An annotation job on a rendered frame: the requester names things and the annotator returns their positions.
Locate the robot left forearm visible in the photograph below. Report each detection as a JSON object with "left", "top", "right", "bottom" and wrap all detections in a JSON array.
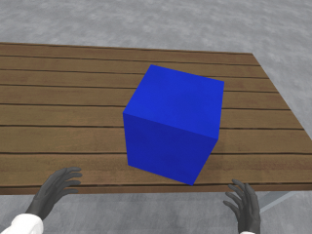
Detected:
[{"left": 1, "top": 214, "right": 44, "bottom": 234}]

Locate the robot left hand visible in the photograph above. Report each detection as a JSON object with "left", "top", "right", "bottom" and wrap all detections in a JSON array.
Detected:
[{"left": 25, "top": 167, "right": 82, "bottom": 221}]

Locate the carton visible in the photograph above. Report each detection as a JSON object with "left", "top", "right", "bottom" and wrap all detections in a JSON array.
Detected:
[{"left": 123, "top": 64, "right": 224, "bottom": 185}]

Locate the table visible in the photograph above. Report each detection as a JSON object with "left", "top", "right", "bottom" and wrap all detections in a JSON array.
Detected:
[{"left": 0, "top": 42, "right": 312, "bottom": 223}]

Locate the robot right hand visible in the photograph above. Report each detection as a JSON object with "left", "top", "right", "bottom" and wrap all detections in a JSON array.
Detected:
[{"left": 223, "top": 178, "right": 261, "bottom": 234}]

